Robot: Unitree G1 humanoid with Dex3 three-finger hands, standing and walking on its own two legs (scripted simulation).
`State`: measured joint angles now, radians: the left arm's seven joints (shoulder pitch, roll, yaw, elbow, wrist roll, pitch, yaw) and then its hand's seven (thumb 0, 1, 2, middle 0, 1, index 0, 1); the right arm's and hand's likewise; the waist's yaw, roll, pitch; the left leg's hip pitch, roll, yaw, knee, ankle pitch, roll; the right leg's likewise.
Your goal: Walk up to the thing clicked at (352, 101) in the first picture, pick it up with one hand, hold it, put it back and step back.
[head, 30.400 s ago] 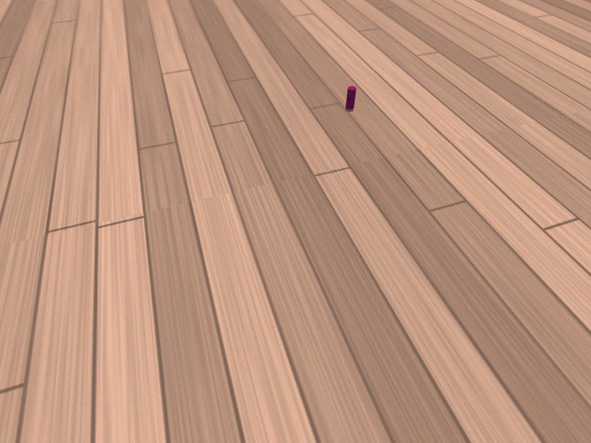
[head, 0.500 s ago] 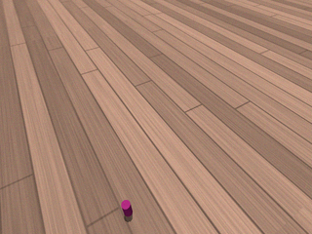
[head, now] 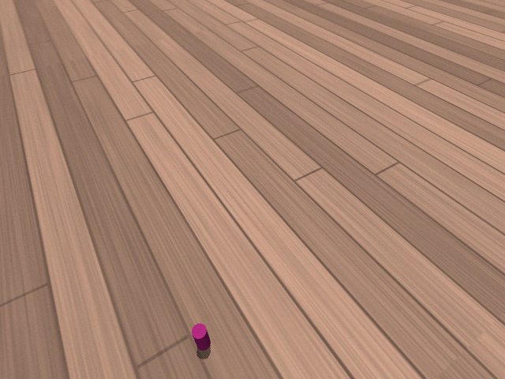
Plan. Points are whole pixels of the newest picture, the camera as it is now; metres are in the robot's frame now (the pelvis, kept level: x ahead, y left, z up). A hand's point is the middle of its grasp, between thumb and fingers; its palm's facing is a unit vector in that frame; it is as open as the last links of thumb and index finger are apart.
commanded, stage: stand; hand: left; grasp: from the side
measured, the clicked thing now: (201, 337) +0.42 +0.21 -0.71
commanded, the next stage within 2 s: step back in 1.02 s
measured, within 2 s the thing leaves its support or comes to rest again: neither
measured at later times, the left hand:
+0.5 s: hand out of the picture +0.08 +0.25 -0.16, palm faces -0.02 -0.94 -0.34, open 7.4 cm
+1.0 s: hand out of the picture +0.09 +0.25 -0.16, palm faces -0.02 -0.94 -0.34, open 7.4 cm
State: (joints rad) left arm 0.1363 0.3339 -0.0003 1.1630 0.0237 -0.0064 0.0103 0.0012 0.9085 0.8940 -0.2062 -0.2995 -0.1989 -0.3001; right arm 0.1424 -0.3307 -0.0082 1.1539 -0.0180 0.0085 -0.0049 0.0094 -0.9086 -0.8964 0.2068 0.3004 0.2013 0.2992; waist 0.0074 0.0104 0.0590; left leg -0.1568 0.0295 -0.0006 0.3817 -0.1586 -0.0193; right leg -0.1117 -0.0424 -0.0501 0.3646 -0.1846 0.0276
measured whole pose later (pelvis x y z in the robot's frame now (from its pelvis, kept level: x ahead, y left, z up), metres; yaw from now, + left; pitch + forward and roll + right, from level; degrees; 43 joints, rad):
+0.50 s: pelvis +0.02 +0.00 +0.00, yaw +0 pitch -3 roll +0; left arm 0.11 0.33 0.00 1.16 0.02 -0.01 0.01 0.00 0.91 0.89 -0.21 -0.30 -0.20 -0.30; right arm 0.11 -0.33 0.00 1.16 -0.01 0.00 -0.01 0.01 -0.91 -0.90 0.21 0.30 0.20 0.30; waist 0.00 0.01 0.06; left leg -0.13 0.03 0.01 0.34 -0.16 -0.02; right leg -0.09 -0.04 -0.04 0.33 -0.19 0.03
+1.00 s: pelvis +0.02 +0.00 +0.00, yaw +0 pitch -2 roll +0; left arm 0.11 0.34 0.01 1.15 0.02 -0.01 0.00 0.00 0.91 0.89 -0.21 -0.30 -0.20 -0.30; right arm 0.11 -0.34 0.00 1.15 -0.01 0.00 0.00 0.01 -0.91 -0.90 0.21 0.30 0.20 0.30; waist 0.00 0.01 0.05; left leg -0.12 0.03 0.01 0.33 -0.17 -0.02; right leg -0.08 -0.04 -0.05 0.32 -0.19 0.03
